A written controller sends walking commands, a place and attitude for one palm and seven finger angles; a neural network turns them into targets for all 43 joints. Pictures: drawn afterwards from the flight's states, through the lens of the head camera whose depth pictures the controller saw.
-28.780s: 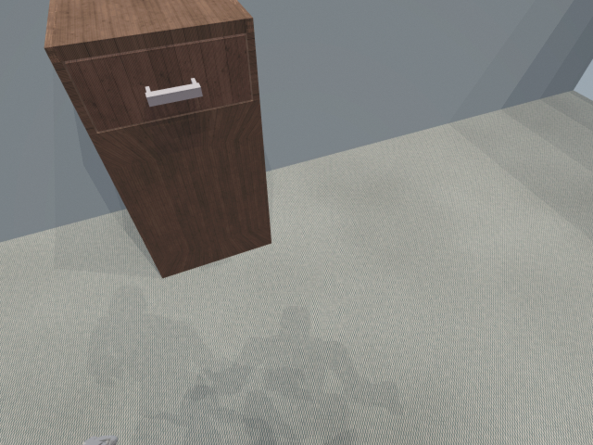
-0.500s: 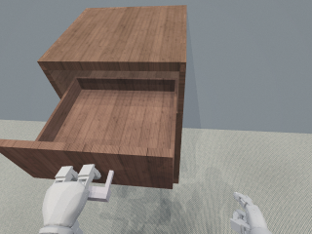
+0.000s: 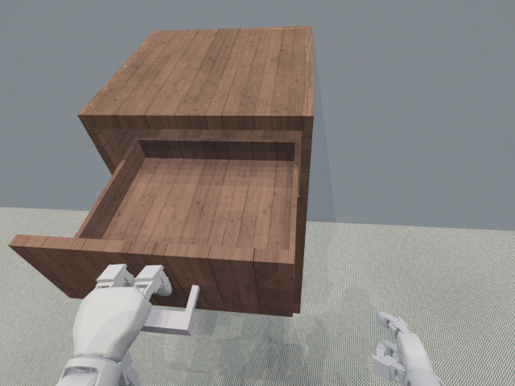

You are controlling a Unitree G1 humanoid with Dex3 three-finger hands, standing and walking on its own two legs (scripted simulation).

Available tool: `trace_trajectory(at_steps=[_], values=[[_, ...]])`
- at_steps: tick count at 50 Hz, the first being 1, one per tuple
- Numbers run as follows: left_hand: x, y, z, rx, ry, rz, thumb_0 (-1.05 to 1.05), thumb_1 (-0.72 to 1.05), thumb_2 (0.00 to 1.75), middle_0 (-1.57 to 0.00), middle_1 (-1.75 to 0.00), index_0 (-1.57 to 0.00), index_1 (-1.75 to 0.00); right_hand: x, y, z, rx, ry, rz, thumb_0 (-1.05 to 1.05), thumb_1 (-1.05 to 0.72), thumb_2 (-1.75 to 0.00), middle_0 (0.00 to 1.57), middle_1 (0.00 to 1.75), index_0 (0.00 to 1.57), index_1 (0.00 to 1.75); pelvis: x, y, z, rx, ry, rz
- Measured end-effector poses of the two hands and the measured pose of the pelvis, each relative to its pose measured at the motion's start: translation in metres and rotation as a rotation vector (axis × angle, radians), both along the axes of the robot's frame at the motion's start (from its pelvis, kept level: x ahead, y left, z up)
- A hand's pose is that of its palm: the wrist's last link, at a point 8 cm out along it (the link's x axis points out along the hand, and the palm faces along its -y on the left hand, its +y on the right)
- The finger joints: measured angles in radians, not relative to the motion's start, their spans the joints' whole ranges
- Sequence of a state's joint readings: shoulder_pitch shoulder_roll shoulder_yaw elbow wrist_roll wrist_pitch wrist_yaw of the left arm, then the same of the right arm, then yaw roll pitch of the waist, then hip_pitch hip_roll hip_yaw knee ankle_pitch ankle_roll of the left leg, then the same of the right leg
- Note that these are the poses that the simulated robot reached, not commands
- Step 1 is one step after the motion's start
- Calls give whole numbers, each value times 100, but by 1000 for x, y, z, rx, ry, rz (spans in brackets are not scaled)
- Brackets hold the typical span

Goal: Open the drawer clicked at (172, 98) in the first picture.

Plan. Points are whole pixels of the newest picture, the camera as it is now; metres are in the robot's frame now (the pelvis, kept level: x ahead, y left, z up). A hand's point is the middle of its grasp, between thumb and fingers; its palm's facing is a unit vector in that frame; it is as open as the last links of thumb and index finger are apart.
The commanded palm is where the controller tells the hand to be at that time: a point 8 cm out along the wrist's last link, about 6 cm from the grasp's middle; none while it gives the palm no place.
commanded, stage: lift the hand off the handle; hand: left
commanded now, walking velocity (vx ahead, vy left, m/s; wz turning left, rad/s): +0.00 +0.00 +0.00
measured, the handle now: (154, 304) +0.21 +0.21 +0.02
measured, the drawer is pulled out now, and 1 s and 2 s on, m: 0.29 0.28 0.28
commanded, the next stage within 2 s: draw the hand back to the body in 0.88 s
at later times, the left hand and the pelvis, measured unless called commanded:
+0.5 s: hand (116, 301) +0.18 +0.22 +0.10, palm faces +0.07 -0.13 -0.99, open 12.9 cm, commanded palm +0.15 +0.21 +0.19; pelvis +0.01 +0.01 +0.01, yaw +1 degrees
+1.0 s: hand (103, 268) +0.19 +0.21 +0.17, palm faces +0.16 -0.10 -0.98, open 13.8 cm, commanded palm +0.14 +0.21 +0.23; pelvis +0.00 +0.00 +0.01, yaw -1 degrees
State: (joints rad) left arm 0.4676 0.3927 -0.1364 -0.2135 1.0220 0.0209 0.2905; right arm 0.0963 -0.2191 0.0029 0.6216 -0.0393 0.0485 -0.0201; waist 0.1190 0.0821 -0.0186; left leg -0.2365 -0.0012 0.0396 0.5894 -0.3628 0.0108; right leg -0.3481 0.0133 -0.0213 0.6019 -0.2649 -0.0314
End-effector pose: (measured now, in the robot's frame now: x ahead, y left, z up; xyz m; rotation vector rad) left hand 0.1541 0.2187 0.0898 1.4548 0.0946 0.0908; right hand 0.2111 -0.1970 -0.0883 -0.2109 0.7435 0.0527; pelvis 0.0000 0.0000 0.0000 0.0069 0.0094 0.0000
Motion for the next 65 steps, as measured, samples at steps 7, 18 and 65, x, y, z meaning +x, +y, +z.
trace_trajectory(at_steps=[7, 18, 65], values=[[-1, 4, 23, -5, -35, 16, -1, -49, 30, -37, -122, -48, -124, 4, -1, 4, 2, 5, 1, 1, -90, -89, 20, 30, 20, 30, 3, 5, 4, -4, -15, 0], [1, 7, 44, -14, -21, 4, -1, -49, 30, -38, -123, -51, -124, 17, 16, 12, 22, -18, 46, 1, -90, -89, 20, 30, 20, 30, 6, 9, 10, -9, -45, 6], [-2, 11, 131, 54, -140, 29, 0, -49, 30, -32, -120, -32, -120, -1, -17, 13, 51, -11, 9, 1, -90, -89, 20, 30, 20, 30, -4, -9, 12, -3, -75, 7]])
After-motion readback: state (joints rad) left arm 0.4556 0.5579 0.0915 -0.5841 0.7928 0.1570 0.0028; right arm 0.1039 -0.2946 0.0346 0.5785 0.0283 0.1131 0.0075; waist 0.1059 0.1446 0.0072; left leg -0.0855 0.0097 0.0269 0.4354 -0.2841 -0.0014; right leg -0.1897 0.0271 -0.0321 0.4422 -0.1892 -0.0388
